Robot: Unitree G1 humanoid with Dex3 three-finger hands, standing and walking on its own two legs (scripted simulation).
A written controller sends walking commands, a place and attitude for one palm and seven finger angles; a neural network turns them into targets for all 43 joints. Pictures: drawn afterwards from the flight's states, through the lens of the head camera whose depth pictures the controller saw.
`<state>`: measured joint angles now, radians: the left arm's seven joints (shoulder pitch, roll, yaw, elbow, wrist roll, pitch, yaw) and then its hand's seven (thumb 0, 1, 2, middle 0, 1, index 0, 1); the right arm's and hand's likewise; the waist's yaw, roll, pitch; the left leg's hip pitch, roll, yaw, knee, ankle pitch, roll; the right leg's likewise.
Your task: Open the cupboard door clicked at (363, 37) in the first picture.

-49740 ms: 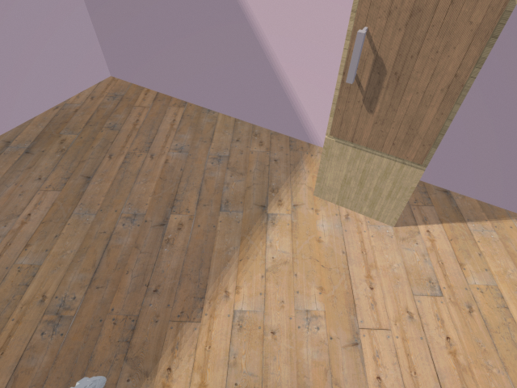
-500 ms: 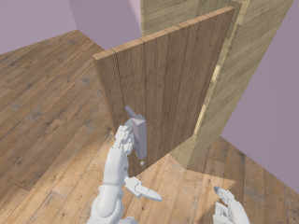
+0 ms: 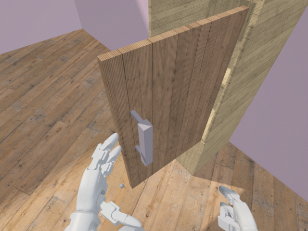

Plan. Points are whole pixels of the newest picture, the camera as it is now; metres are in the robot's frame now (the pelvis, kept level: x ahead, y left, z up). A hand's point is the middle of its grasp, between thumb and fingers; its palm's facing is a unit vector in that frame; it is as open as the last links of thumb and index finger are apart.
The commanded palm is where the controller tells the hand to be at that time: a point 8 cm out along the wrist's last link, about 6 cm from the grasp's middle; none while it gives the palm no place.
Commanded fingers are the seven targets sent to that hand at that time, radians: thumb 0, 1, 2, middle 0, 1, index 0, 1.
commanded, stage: slide the hand sideways off the handle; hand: left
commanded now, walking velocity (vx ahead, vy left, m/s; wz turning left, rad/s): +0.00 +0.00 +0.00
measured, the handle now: (141, 139) +0.33 +0.06 +0.07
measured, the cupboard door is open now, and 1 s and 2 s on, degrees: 85 85 85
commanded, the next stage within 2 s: draw the hand back to the body in 0.32 s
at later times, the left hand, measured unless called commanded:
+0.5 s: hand (103, 197) +0.18 +0.12 +0.08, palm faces -0.03 -1.00 -0.03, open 16.4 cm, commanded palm +0.16 +0.18 +0.09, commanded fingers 0.00 -0.50 0.30 -0.15 -0.30 -0.15 -0.30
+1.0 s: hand (64, 188) +0.18 +0.18 +0.13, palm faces +0.05 -0.98 -0.18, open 15.9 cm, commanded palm +0.15 +0.23 +0.16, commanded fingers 0.00 -0.15 0.45 -0.16 -0.30 -0.16 -0.30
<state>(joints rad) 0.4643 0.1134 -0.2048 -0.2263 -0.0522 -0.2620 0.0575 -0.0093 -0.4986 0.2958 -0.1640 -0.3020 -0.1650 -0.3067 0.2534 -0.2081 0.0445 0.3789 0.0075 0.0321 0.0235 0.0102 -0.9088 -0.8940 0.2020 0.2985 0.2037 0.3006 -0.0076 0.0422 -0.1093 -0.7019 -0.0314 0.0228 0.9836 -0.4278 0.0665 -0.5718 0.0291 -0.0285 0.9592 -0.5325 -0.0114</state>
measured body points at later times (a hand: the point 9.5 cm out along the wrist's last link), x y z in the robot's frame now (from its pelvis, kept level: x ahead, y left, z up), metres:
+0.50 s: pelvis +0.00 -0.02 -0.01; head +0.03 -0.03 +0.44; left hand +0.18 +0.17 +0.09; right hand +0.19 -0.25 -0.08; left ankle +0.04 +0.07 -0.68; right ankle -0.03 -0.12 -0.68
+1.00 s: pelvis +0.00 -0.01 +0.02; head -0.01 -0.01 +0.47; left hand +0.17 +0.23 +0.15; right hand +0.19 -0.23 -0.04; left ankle +0.04 +0.08 -0.68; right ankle -0.03 -0.12 -0.68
